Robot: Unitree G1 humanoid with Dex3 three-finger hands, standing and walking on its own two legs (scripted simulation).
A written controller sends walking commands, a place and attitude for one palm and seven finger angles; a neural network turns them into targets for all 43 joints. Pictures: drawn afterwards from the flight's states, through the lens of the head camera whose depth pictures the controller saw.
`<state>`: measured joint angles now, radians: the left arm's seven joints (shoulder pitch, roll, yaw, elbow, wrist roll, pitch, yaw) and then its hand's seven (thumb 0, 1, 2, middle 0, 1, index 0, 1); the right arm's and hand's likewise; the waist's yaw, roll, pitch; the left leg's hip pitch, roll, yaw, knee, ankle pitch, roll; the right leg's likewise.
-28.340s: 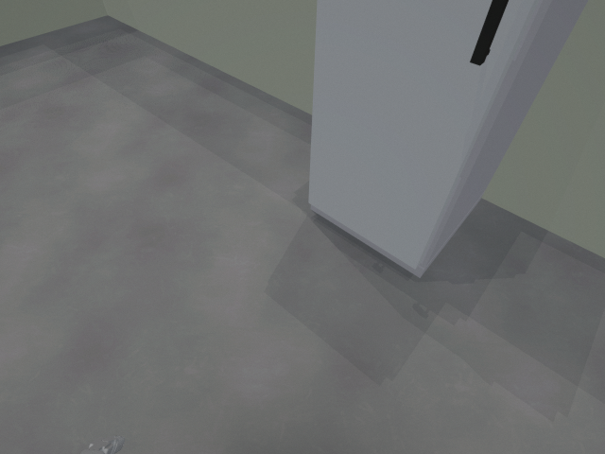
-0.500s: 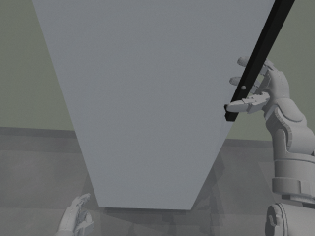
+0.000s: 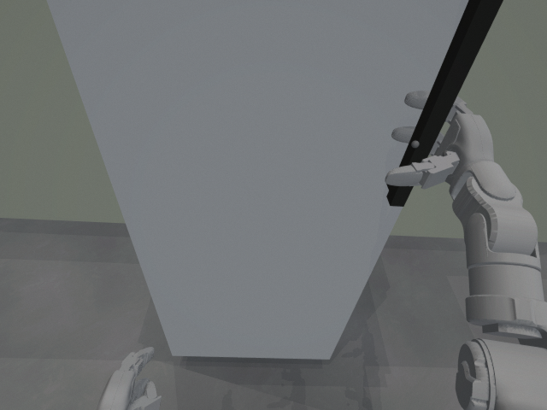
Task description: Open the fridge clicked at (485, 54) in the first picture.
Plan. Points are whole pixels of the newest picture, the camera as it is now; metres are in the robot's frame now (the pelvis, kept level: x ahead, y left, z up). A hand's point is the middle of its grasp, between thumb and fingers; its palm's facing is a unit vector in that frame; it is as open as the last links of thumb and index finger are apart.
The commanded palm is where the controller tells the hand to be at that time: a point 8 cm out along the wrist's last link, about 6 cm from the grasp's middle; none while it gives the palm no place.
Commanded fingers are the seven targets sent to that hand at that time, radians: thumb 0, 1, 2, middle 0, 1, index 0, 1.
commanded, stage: grip the handle and tug to test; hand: right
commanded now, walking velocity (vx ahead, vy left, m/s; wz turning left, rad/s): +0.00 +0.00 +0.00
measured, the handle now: (428, 109) +0.45 -0.17 +0.27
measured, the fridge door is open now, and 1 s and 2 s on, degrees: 0 0 1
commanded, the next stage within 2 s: pull the door a little, standing still in 1.44 s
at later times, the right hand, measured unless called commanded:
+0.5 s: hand (414, 144) +0.40 -0.15 +0.25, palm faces -0.01 +1.00 -0.02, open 9.1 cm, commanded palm +0.37 -0.19 +0.25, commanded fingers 0.00 -0.67 -0.80 0.43 1.37 0.43 1.37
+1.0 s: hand (414, 144) +0.40 -0.15 +0.25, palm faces -0.01 +1.00 -0.02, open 5.7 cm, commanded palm +0.37 -0.20 +0.25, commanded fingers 0.00 -0.90 -0.90 0.45 1.40 0.45 1.40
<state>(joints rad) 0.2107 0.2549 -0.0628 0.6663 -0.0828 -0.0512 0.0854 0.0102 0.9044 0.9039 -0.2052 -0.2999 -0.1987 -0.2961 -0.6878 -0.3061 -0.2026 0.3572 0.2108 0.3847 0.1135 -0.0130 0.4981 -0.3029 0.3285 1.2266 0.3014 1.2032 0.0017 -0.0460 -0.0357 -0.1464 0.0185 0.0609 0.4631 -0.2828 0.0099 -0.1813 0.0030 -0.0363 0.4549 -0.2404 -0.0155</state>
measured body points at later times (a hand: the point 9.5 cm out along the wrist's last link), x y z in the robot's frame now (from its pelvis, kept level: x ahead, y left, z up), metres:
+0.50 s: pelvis +0.01 +0.00 +0.00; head -0.02 +0.02 +0.45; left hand +0.18 +0.24 -0.09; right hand +0.39 -0.20 +0.25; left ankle -0.02 +0.11 -0.74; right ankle +0.00 -0.11 -0.74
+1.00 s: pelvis +0.01 +0.00 +0.00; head -0.01 +0.02 +0.45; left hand +0.20 +0.23 -0.09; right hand +0.39 -0.20 +0.25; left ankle -0.02 +0.11 -0.74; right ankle +0.00 -0.11 -0.74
